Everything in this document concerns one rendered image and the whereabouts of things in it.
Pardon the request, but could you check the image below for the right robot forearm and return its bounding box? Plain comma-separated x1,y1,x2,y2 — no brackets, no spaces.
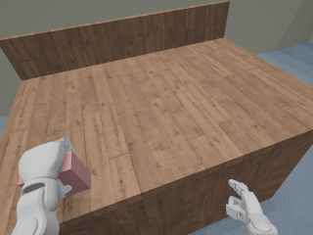
246,212,278,235

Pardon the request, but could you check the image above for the table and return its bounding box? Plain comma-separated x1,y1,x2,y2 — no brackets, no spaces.
0,0,313,235

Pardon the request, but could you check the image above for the left robot forearm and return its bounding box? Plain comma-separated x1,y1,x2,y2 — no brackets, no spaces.
12,177,60,235

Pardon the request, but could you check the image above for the right robot hand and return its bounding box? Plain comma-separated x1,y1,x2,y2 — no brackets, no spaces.
226,179,263,224

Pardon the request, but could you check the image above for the sponge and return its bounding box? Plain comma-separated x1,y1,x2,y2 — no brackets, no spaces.
18,151,91,196

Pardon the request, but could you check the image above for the left robot hand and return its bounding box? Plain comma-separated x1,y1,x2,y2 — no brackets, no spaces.
19,136,75,200

